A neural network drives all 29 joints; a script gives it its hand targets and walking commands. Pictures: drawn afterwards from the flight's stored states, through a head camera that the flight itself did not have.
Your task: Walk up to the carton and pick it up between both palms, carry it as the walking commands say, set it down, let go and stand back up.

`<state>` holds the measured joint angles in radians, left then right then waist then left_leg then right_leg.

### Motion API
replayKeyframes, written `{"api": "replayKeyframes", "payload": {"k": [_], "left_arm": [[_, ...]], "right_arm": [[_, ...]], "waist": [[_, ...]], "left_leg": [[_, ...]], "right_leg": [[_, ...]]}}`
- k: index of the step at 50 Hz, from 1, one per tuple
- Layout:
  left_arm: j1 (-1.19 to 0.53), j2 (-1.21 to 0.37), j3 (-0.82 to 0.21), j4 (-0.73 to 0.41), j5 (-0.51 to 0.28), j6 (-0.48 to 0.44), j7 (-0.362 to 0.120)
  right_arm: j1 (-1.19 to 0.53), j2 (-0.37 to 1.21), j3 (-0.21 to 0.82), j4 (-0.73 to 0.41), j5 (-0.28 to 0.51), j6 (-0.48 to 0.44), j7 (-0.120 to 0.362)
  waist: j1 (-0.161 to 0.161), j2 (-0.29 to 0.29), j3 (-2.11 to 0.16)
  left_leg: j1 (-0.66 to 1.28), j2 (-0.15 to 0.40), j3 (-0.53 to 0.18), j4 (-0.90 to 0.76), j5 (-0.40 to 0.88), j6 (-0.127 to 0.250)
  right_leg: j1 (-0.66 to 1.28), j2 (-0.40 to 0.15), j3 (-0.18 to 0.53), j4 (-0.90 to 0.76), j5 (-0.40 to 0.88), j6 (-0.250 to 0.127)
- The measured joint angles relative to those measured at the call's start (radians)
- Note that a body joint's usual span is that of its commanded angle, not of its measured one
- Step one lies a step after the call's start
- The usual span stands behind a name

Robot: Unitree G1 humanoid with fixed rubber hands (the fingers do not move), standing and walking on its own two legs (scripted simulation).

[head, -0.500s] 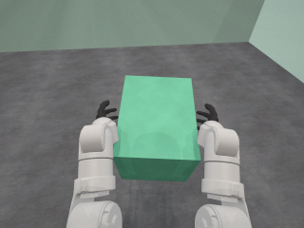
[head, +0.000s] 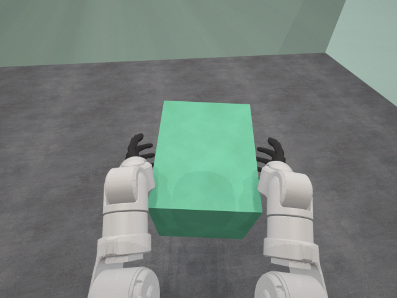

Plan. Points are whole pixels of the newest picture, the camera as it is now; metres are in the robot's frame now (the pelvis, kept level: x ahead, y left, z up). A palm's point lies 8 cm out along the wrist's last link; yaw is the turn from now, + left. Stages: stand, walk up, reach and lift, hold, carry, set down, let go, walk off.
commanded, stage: carry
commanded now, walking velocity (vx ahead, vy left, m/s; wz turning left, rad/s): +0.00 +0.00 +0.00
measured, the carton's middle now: (203, 170) +0.39 +0.00 +0.05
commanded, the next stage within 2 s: none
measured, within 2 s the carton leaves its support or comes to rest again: neither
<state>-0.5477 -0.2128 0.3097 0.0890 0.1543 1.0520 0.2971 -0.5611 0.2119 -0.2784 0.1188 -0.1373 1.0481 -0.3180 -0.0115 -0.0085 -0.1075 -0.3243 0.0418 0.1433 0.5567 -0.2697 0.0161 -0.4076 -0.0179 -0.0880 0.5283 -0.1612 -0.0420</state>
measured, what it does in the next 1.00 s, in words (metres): stands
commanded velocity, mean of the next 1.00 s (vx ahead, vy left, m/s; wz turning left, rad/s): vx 0.00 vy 0.00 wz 0.00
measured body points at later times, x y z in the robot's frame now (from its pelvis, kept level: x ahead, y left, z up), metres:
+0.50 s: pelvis +0.01 +0.00 +0.00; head -0.01 +0.00 +0.45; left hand +0.35 +0.14 +0.11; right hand +0.35 -0.14 +0.11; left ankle +0.01 +0.11 -0.73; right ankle +0.07 -0.10 -0.73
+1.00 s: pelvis +0.01 +0.00 +0.00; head -0.01 +0.00 +0.45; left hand +0.35 +0.14 +0.11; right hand +0.35 -0.14 +0.12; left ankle +0.01 +0.11 -0.73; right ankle +0.07 -0.10 -0.73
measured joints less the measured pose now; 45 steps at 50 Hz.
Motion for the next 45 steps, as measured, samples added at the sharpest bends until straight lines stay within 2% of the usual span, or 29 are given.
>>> {"api": "replayKeyframes", "payload": {"k": [45], "left_arm": [[0.037, -0.010, -0.013, -0.027, 0.001, -0.009, -0.007]], "right_arm": [[0.038, 0.007, 0.009, -0.033, 0.000, -0.006, 0.007]], "waist": [[0.009, 0.003, -0.009]], "left_leg": [[0.027, -0.001, 0.005, -0.012, -0.016, 0.001]], "right_leg": [[0.019, 0.000, 0.006, 0.000, -0.019, 0.004]]}}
